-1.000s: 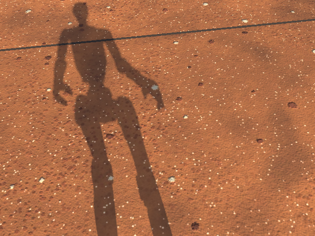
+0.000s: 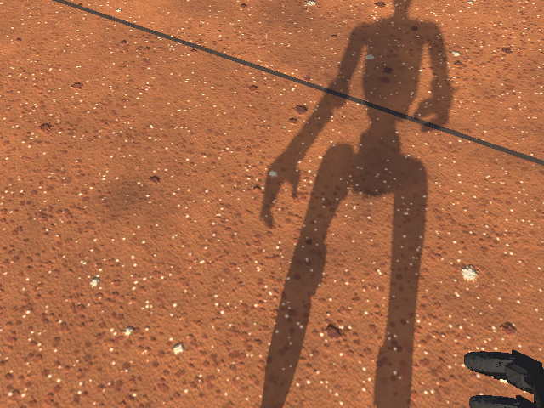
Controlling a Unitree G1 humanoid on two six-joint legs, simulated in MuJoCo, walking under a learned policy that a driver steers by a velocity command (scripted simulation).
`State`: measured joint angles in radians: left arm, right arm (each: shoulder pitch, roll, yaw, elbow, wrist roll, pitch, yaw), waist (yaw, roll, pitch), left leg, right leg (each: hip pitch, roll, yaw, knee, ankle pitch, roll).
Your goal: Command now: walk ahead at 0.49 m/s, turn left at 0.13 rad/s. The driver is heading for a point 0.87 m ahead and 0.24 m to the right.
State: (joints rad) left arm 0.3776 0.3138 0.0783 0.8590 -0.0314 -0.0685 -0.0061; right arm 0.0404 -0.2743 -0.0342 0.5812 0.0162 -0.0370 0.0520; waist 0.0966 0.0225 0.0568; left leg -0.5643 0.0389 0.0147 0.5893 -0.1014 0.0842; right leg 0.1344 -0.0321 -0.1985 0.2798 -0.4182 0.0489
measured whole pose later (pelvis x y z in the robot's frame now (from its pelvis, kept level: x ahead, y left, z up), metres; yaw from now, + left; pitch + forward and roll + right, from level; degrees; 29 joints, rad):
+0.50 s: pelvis +0.27 +0.00 +0.01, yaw -13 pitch +1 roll +2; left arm 0.10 0.26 0.04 0.74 -0.02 -0.03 -0.06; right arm 0.32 -0.28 -0.07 0.81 0.00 -0.07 -0.01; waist -0.07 -0.04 0.04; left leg 0.11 -0.03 0.26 0.22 -0.35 0.01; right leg -0.62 -0.08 -0.02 0.65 -0.02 -0.03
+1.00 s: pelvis +0.56 -0.09 +0.01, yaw -30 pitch +2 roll +0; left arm 0.36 0.30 0.08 0.74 -0.03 -0.03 0.01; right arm 0.02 -0.28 -0.03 0.66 0.01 -0.11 0.02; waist 0.09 0.04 0.03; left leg -0.54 0.01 -0.09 0.50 0.01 -0.05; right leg -0.08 0.11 0.19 0.43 -0.37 -0.06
